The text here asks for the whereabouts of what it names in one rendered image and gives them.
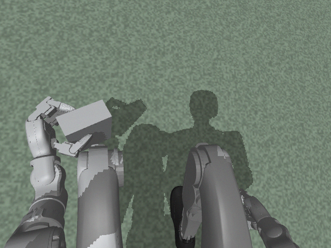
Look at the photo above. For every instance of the right robot foot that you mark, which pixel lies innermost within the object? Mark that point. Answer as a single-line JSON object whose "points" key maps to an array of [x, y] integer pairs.
{"points": [[176, 206]]}

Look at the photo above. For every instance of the right robot hand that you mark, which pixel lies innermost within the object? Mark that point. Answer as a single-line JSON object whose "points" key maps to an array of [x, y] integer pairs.
{"points": [[254, 210]]}

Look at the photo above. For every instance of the carton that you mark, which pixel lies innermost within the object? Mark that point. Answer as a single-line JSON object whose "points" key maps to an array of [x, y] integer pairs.
{"points": [[94, 119]]}

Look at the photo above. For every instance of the right robot arm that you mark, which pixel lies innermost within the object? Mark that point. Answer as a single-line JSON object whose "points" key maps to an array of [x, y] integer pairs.
{"points": [[274, 235]]}

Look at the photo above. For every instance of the left robot hand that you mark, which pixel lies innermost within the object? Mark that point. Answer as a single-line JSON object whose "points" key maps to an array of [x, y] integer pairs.
{"points": [[41, 136]]}

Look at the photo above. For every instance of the left robot arm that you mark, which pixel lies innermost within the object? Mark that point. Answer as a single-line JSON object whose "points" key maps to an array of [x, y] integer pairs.
{"points": [[43, 226]]}

